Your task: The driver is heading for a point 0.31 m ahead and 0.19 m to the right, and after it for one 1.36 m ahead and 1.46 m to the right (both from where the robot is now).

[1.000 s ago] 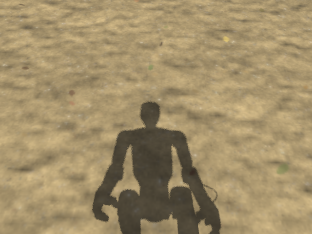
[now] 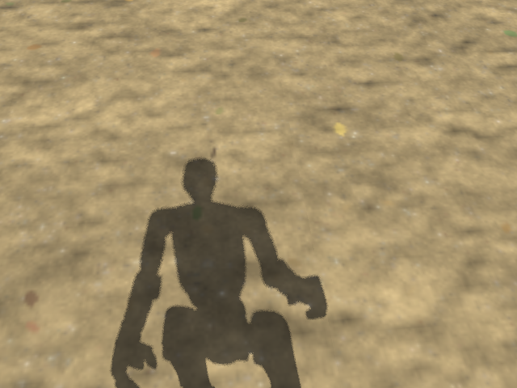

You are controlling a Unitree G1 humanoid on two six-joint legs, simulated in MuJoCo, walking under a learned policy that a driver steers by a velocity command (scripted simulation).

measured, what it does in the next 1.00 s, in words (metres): walks ahead, turning right: right foot, then left foot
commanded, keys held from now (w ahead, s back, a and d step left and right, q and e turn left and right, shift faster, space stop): w+e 1.00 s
